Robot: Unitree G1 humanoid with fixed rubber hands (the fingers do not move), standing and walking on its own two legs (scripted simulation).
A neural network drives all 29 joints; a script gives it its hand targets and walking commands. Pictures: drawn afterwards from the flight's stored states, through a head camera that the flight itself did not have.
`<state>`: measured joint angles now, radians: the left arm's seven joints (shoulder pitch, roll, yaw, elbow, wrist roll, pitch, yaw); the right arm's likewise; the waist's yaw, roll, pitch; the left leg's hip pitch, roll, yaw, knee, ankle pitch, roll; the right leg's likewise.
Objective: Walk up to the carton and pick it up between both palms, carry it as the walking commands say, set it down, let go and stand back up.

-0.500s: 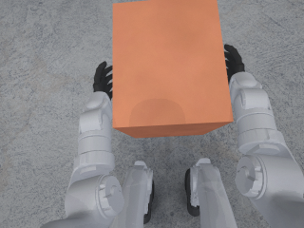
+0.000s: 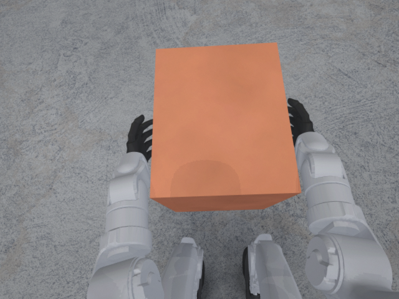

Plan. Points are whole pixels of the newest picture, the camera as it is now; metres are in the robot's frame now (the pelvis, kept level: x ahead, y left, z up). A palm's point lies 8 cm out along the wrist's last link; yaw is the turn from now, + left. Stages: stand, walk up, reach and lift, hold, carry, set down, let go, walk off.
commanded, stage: reach and lift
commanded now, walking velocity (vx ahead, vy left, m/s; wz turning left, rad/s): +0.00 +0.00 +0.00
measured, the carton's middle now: (218, 141) +0.46 +0.01 -0.11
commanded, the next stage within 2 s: none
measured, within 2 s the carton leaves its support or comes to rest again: neither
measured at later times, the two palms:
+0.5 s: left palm (122, 153) +0.38 +0.17 +0.03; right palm (316, 133) +0.42 -0.15 +0.02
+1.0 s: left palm (100, 155) +0.35 +0.17 +0.11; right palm (340, 130) +0.39 -0.16 +0.10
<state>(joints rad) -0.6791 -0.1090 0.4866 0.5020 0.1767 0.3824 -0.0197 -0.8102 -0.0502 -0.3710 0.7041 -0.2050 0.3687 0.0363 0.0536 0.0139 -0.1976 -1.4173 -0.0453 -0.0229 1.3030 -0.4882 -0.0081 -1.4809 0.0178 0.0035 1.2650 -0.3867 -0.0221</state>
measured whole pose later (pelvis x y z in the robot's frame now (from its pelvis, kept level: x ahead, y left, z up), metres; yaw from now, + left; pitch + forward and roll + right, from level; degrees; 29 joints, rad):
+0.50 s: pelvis +0.02 +0.00 +0.07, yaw +0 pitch +26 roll +1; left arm -0.51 -0.16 0.46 0.44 0.21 0.37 -0.04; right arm -0.64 -0.01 -0.36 0.63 -0.23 0.36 0.07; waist 0.05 0.02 -0.15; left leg -1.06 -0.04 -0.03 1.00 -0.40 0.00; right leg -1.12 0.02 0.01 0.97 -0.31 -0.02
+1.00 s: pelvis +0.02 +0.00 +0.12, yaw -1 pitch +14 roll +1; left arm -0.41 -0.17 0.44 0.41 0.24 0.42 -0.07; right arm -0.52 0.03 -0.35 0.58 -0.26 0.41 0.09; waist 0.05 0.03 -0.06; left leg -0.64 -0.04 -0.03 0.68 -0.28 0.00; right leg -0.70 0.02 0.02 0.67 -0.20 -0.02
